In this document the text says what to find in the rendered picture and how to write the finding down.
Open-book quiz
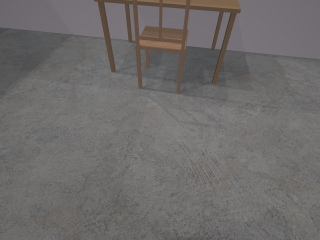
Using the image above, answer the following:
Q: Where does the table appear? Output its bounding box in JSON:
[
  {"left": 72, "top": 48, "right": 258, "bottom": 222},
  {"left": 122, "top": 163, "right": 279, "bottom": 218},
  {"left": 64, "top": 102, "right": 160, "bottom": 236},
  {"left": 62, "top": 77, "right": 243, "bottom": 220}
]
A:
[{"left": 94, "top": 0, "right": 241, "bottom": 84}]

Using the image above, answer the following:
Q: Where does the chair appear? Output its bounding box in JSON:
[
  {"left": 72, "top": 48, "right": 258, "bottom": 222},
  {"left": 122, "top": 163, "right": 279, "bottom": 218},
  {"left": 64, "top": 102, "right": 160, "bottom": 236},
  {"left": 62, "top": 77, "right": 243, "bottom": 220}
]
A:
[{"left": 132, "top": 0, "right": 191, "bottom": 94}]

